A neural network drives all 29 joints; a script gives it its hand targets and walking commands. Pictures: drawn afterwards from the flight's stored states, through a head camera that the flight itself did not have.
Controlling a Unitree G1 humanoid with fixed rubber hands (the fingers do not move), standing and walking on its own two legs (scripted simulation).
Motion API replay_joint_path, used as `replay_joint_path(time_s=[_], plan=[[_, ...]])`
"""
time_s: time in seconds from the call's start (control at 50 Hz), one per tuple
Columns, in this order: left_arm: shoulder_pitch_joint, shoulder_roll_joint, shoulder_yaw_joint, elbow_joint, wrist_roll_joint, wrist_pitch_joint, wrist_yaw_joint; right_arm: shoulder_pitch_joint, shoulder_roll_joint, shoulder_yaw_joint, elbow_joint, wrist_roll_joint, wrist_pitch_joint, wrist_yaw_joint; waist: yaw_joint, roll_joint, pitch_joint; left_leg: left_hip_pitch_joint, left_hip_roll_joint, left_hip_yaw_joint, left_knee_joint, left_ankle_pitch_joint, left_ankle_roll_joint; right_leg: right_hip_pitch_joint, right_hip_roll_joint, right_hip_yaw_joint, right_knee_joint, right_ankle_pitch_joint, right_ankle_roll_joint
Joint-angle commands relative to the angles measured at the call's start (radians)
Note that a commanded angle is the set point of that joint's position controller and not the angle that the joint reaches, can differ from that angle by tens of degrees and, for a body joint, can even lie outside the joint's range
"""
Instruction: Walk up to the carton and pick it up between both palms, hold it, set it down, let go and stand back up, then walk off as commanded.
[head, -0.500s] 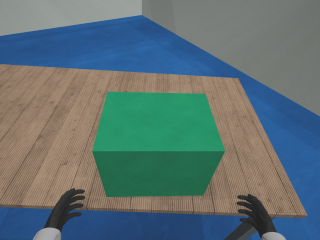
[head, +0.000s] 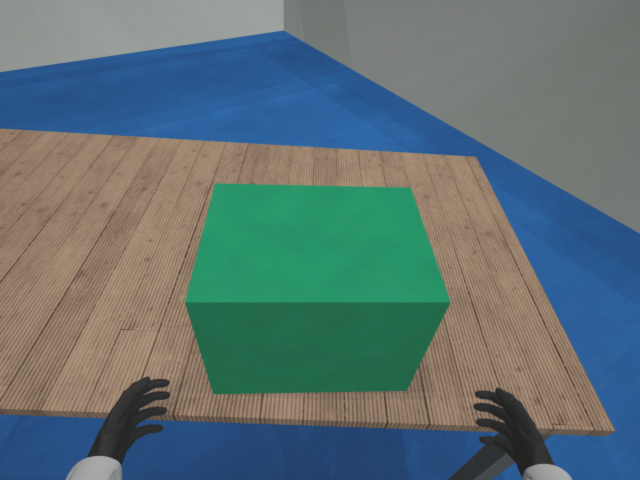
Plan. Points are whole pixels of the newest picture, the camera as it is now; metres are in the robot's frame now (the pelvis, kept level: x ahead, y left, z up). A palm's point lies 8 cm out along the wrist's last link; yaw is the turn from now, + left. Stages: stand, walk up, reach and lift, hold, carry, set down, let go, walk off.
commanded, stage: stand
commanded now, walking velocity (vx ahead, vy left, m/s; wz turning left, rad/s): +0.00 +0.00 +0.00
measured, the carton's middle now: (313, 289) +0.40 +0.03 +0.01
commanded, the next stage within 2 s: walk off in 0.64 s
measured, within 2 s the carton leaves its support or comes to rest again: neither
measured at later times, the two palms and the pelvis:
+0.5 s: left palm (113, 447) +0.18 +0.25 -0.04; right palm (529, 457) +0.20 -0.25 -0.03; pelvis +0.00 +0.00 +0.00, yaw +0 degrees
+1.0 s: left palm (112, 448) +0.18 +0.26 -0.04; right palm (533, 460) +0.20 -0.25 -0.03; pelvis -0.01 +0.00 +0.00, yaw +0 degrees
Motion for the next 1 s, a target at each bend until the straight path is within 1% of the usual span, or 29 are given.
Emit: replay_joint_path(time_s=[0.0,0.02,0.04,0.08,0.12,0.16,0.18,0.24,0.28,0.3,0.34,0.36,0.46,0.48,0.5,0.52,0.54,0.58,0.6,0.64,0.68,0.7,0.74,0.76,0.8,0.82,0.86,0.94,0.98], plan=[[-0.005,0.269,0.048,0.029,0.105,0.009,0.055,-0.015,-0.268,-0.071,-0.027,-0.122,0.028,-0.031,-0.047,0.024,0.068,-0.001,0.057,-0.131,-0.084,-0.113,0.065,-0.069,-0.080,0.044,-0.060,-0.074,-0.082],[0.010,0.267,0.042,0.031,0.103,0.009,0.055,-0.039,-0.275,-0.067,-0.026,-0.130,0.026,-0.033,-0.025,0.018,0.060,0.008,0.056,-0.124,-0.072,-0.093,0.070,-0.063,-0.076,0.048,-0.058,-0.066,-0.081],[-0.008,0.282,0.050,0.035,0.107,0.010,0.056,-0.024,-0.282,-0.070,-0.016,-0.123,0.030,-0.037,-0.044,0.047,0.044,0.016,0.051,-0.125,-0.075,-0.109,0.064,-0.060,-0.076,0.045,-0.063,-0.062,-0.077],[0.016,0.280,0.046,0.041,0.104,0.004,0.058,-0.047,-0.263,-0.065,-0.024,-0.127,0.030,-0.032,-0.024,0.054,0.031,0.024,0.055,-0.120,-0.064,-0.081,0.067,-0.059,-0.079,0.056,-0.055,-0.052,-0.084],[-0.019,0.277,0.046,0.036,0.108,0.010,0.057,-0.049,-0.267,-0.068,-0.016,-0.125,0.030,-0.033,-0.038,0.015,0.059,0.019,0.062,-0.125,-0.077,-0.091,0.068,-0.075,-0.074,0.040,-0.058,-0.053,-0.082],[-0.003,0.278,0.046,0.041,0.102,0.010,0.053,-0.051,-0.273,-0.070,-0.018,-0.121,0.027,-0.036,-0.033,0.069,0.054,0.007,0.066,-0.129,-0.087,-0.116,0.067,-0.056,-0.081,0.058,-0.059,-0.040,-0.080],[0.008,0.285,0.050,0.046,0.104,0.006,0.057,-0.036,-0.281,-0.071,-0.014,-0.120,0.027,-0.033,-0.028,0.025,0.032,0.021,0.062,-0.134,-0.086,-0.096,0.063,-0.045,-0.071,0.038,-0.053,-0.052,-0.077],[-0.007,0.282,0.045,0.048,0.108,0.008,0.058,-0.038,-0.264,-0.068,-0.012,-0.122,0.027,-0.035,-0.047,0.045,0.052,0.019,0.065,-0.137,-0.087,-0.116,0.065,-0.072,-0.076,0.052,-0.059,-0.071,-0.085],[0.003,0.263,0.044,0.046,0.104,0.010,0.056,-0.061,-0.276,-0.075,-0.016,-0.129,0.030,-0.036,-0.025,0.034,0.051,0.012,0.061,-0.127,-0.078,-0.098,0.067,-0.060,-0.069,0.039,-0.063,-0.061,-0.079],[-0.012,0.275,0.044,0.045,0.109,0.005,0.060,-0.023,-0.282,-0.079,-0.015,-0.125,0.029,-0.037,-0.046,0.018,0.056,0.008,0.055,-0.124,-0.075,-0.084,0.065,-0.066,-0.073,0.038,-0.057,-0.061,-0.081],[-0.020,0.270,0.044,0.045,0.104,0.008,0.056,-0.033,-0.270,-0.074,-0.016,-0.123,0.023,-0.032,-0.040,0.018,0.072,0.016,0.062,-0.124,-0.079,-0.106,0.064,-0.079,-0.081,0.052,-0.072,-0.071,-0.081],[0.007,0.272,0.049,0.048,0.094,0.012,0.056,-0.045,-0.267,-0.069,-0.015,-0.127,0.026,-0.035,-0.020,0.066,0.090,-0.010,0.070,-0.132,-0.072,-0.083,0.075,-0.066,-0.084,0.065,-0.067,-0.040,-0.081],[-0.007,0.287,0.048,0.050,0.107,0.005,0.060,-0.020,-0.273,-0.069,-0.013,-0.118,0.027,-0.035,-0.036,0.003,0.066,0.019,0.062,-0.129,-0.071,-0.057,0.066,-0.069,-0.079,0.052,-0.066,-0.075,-0.084],[-0.013,0.280,0.047,0.047,0.102,0.008,0.063,-0.034,-0.267,-0.070,-0.009,-0.119,0.030,-0.037,-0.031,0.003,0.072,0.013,0.068,-0.129,-0.076,-0.084,0.065,-0.080,-0.083,0.064,-0.075,-0.067,-0.084],[0.014,0.290,0.052,0.060,0.101,0.010,0.061,-0.032,-0.261,-0.072,-0.015,-0.118,0.026,-0.034,-0.033,0.064,0.067,0.026,0.059,-0.118,-0.069,-0.078,0.059,-0.082,-0.086,0.066,-0.079,-0.077,-0.077],[0.012,0.286,0.044,0.062,0.098,0.010,0.060,-0.058,-0.255,-0.063,-0.018,-0.121,0.025,-0.035,-0.027,0.055,0.073,-0.002,0.068,-0.139,-0.086,-0.115,0.065,-0.072,-0.080,0.061,-0.070,-0.076,-0.082],[-0.009,0.297,0.051,0.057,0.111,0.007,0.060,-0.027,-0.269,-0.069,-0.018,-0.116,0.025,-0.037,-0.049,0.048,0.073,-0.006,0.053,-0.121,-0.091,-0.120,0.050,-0.064,-0.074,0.055,-0.068,-0.083,-0.079],[-0.015,0.285,0.051,0.048,0.107,0.001,0.060,-0.035,-0.270,-0.069,-0.003,-0.123,0.023,-0.037,-0.031,0.057,0.082,-0.010,0.065,-0.131,-0.093,-0.106,0.061,-0.056,-0.078,0.049,-0.061,-0.055,-0.075],[-0.001,0.298,0.054,0.057,0.106,0.004,0.062,-0.051,-0.271,-0.070,-0.007,-0.126,0.025,-0.034,-0.031,0.020,0.072,-0.008,0.065,-0.136,-0.091,-0.104,0.068,-0.061,-0.077,0.048,-0.065,-0.038,-0.084],[-0.002,0.284,0.050,0.051,0.101,0.006,0.055,-0.029,-0.268,-0.069,-0.008,-0.117,0.024,-0.030,-0.038,0.065,0.071,-0.005,0.056,-0.117,-0.089,-0.115,0.058,-0.061,-0.082,0.056,-0.067,-0.065,-0.081],[0.006,0.275,0.046,0.057,0.100,0.007,0.058,-0.051,-0.261,-0.069,-0.008,-0.121,0.022,-0.031,-0.027,0.043,0.066,0.011,0.061,-0.123,-0.081,-0.102,0.063,-0.074,-0.077,0.051,-0.068,-0.056,-0.078],[-0.018,0.279,0.042,0.056,0.105,0.006,0.057,-0.038,-0.260,-0.066,-0.013,-0.119,0.020,-0.031,-0.046,0.021,0.111,-0.007,0.068,-0.137,-0.103,-0.120,0.063,-0.094,-0.078,0.055,-0.078,-0.068,-0.081],[-0.001,0.284,0.047,0.061,0.095,0.005,0.055,-0.054,-0.284,-0.069,-0.003,-0.125,0.023,-0.035,-0.026,0.026,0.065,0.006,0.068,-0.138,-0.088,-0.103,0.068,-0.057,-0.081,0.062,-0.065,-0.046,-0.081],[-0.008,0.270,0.040,0.064,0.096,0.005,0.055,-0.045,-0.262,-0.064,-0.011,-0.119,0.023,-0.034,-0.044,0.047,0.073,0.011,0.065,-0.133,-0.095,-0.086,0.059,-0.069,-0.082,0.054,-0.063,-0.040,-0.078],[-0.013,0.273,0.042,0.058,0.100,0.005,0.057,-0.031,-0.264,-0.067,-0.002,-0.120,0.023,-0.035,-0.041,0.050,0.082,0.000,0.062,-0.133,-0.099,-0.097,0.065,-0.062,-0.083,0.058,-0.070,-0.050,-0.080],[0.032,0.315,0.049,0.068,0.065,0.029,0.057,-0.024,-0.352,-0.056,-0.030,-0.119,0.053,-0.057,-0.028,0.051,0.184,-0.016,0.102,-0.164,-0.014,0.165,0.062,-0.166,-0.077,0.099,-0.039,0.166,-0.073],[0.063,0.319,0.060,0.075,0.058,0.037,0.062,-0.020,-0.361,-0.064,-0.027,-0.108,0.063,-0.059,-0.023,0.062,0.153,-0.007,0.112,-0.146,0.009,0.259,0.085,-0.133,-0.056,0.060,0.008,0.198,-0.078],[0.061,0.300,0.048,0.059,0.058,0.058,0.055,-0.053,-0.382,-0.077,-0.060,-0.104,0.083,-0.052,-0.018,0.137,0.155,-0.044,0.158,-0.166,-0.035,0.185,0.129,-0.126,-0.010,0.020,0.073,0.063,-0.074],[0.054,0.308,0.055,0.059,0.063,0.066,0.057,-0.081,-0.381,-0.075,-0.065,-0.099,0.091,-0.051,-0.013,0.141,0.168,-0.092,0.163,-0.178,-0.047,0.096,0.141,-0.121,-0.005,0.025,0.094,-0.022,-0.078]])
